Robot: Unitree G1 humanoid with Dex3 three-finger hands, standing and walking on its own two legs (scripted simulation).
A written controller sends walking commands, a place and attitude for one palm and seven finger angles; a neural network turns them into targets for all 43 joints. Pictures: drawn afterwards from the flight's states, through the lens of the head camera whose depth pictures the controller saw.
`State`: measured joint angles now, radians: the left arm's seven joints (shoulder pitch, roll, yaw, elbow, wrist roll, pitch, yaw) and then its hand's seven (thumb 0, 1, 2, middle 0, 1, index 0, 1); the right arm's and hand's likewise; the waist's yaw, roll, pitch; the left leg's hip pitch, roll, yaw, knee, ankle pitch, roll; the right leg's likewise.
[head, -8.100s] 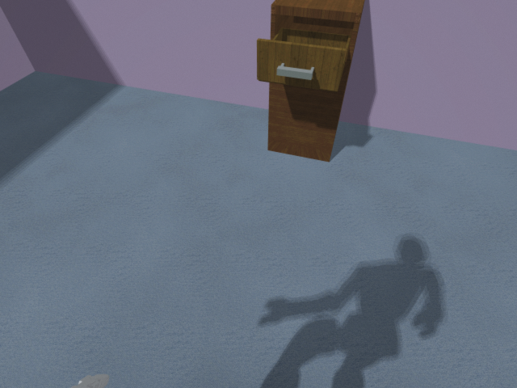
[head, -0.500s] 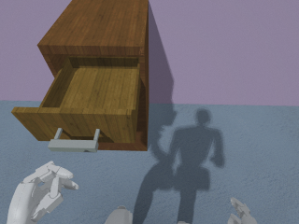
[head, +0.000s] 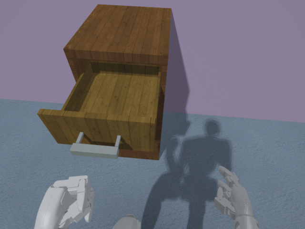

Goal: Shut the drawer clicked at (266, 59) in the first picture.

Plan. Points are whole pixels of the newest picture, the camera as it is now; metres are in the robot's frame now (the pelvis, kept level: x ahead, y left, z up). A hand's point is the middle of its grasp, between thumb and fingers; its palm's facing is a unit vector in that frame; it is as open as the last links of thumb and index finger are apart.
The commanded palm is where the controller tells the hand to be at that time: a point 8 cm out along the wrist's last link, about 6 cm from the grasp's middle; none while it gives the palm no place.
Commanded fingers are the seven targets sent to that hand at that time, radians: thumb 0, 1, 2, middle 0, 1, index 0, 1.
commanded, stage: raise the hand and make a fist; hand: left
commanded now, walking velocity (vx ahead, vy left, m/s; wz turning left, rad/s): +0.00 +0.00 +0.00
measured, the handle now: (97, 144) +0.35 +0.20 -0.01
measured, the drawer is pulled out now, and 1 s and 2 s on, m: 0.28 0.28 0.28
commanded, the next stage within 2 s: bring the fist close to the handle in 0.54 s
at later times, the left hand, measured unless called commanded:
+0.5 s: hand (85, 206) +0.16 +0.15 +0.09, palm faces +0.01 -1.00 -0.09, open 3.3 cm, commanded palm +0.12 +0.21 +0.09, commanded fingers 0.00 0.90 0.90 -1.40 -1.60 -1.40 -1.60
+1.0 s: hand (88, 201) +0.17 +0.16 +0.05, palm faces -0.02 -1.00 -0.05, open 3.3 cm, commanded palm +0.15 +0.22 +0.06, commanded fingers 0.00 0.90 0.90 -1.40 -1.60 -1.40 -1.60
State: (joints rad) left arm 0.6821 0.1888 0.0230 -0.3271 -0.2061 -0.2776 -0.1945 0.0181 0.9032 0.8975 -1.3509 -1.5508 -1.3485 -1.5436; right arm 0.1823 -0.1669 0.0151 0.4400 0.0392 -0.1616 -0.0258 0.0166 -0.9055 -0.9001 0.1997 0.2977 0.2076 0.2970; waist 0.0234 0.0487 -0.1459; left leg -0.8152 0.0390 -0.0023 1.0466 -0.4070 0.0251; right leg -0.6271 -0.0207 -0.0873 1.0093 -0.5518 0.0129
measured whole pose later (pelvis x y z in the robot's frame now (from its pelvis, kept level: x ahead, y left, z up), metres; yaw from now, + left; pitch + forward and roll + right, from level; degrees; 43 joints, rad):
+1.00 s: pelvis +0.00 -0.03 -0.01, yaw +0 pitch +12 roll -2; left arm 0.58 0.22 0.18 -0.10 -0.30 -0.42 -0.34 0.02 0.90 0.90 -1.40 -1.60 -1.40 -1.60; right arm 0.19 -0.22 -0.03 0.56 0.04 -0.19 -0.06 0.02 -0.91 -0.90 0.20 0.30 0.21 0.30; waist 0.01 0.04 -0.15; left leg -0.87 0.06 -0.03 1.08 -0.42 -0.02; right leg -0.69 0.00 -0.11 1.06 -0.58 -0.03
